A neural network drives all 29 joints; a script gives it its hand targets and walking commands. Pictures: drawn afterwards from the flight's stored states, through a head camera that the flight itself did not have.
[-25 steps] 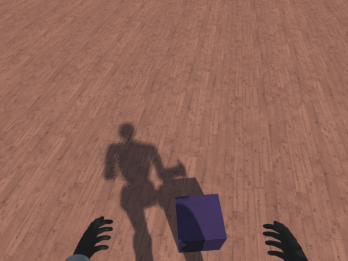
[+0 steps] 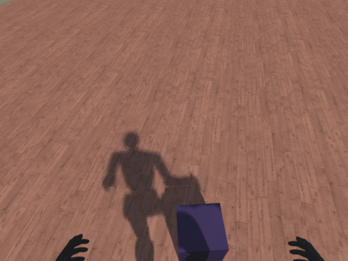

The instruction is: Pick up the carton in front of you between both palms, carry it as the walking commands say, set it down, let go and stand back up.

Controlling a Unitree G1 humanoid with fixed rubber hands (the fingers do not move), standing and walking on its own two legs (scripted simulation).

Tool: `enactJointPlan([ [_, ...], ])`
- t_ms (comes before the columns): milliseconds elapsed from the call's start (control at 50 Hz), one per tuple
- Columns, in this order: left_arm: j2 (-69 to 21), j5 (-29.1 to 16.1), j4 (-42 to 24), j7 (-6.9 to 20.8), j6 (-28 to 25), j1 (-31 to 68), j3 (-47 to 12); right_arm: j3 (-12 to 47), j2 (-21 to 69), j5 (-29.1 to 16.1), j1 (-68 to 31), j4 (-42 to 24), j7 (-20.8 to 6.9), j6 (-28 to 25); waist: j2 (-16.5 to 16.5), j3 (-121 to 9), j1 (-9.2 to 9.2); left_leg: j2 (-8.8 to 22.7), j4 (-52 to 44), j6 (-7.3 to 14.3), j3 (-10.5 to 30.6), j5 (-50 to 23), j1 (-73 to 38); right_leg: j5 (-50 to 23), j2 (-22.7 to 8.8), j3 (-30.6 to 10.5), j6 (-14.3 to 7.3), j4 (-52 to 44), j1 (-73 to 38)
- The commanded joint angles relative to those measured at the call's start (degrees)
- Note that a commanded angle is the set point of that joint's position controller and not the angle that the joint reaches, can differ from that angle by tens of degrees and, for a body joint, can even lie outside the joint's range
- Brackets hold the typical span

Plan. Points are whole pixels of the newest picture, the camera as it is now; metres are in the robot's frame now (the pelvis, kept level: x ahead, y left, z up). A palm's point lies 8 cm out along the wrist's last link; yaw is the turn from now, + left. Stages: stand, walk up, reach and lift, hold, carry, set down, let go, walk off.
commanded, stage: stand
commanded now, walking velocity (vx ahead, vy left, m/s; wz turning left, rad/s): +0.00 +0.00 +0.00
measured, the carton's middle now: (199, 234) +0.37 -0.06 -0.64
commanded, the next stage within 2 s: none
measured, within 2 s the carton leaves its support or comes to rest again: neither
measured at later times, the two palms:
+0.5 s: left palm out of the picture +0.12 +0.29 -0.09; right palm out of the picture +0.11 -0.30 -0.09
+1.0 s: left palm out of the picture +0.08 +0.30 -0.09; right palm out of the picture +0.08 -0.31 -0.09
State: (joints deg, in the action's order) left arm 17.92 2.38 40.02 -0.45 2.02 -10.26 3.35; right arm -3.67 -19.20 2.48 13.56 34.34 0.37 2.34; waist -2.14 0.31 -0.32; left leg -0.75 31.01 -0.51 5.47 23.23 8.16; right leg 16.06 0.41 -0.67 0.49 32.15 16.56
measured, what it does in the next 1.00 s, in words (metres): stands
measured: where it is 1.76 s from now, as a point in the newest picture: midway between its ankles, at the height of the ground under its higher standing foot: outside the picture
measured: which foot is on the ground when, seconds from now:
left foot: down 0.00-1.00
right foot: down 0.00-1.00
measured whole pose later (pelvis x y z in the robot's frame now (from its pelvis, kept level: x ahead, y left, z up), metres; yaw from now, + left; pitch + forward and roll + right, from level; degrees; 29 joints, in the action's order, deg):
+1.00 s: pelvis -0.02 -0.01 +0.01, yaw +0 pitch -2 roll +0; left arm 20.4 1.4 56.4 -0.5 -0.3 -7.0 1.5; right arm -0.9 -21.6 1.6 13.2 48.5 1.3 -0.2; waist -1.2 1.4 -0.5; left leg -0.5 23.9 -1.0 5.9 18.1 3.6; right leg 11.5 0.2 -0.3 -0.1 25.7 12.0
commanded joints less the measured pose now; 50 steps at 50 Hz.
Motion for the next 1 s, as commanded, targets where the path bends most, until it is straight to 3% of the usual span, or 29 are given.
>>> enactJointPlan([
  [0,7.38,-0.05,-2.16,-0.31,-1.65,3.04,1.33,-1.48,-7.12,-0.01,-1.21,-3.10,0.41,-1.34,1.90,-3.61,0.28,3.19,-4.19,-0.26,0.70,-20.80,4.60,-15.32,-3.83,-2.15,-1.40,-3.11,-6.83],
  [280,9.48,-0.31,3.86,-0.94,-2.62,3.78,0.87,-0.82,-8.96,-0.40,0.51,1.37,1.39,-2.24,1.73,-3.62,0.08,3.90,-5.40,0.10,1.69,-24.61,3.21,-20.03,-4.95,-3.13,-2.27,-4.18,-10.53],
  [980,12.06,-1.07,14.08,-0.22,-2.99,5.72,-0.09,0.81,-11.36,-0.96,-1.26,11.79,1.14,-3.18,1.78,0.36,-0.23,5.02,-12.08,1.19,3.17,-14.57,3.71,-11.50,-5.74,-5.61,-2.19,-9.95,-11.19],
])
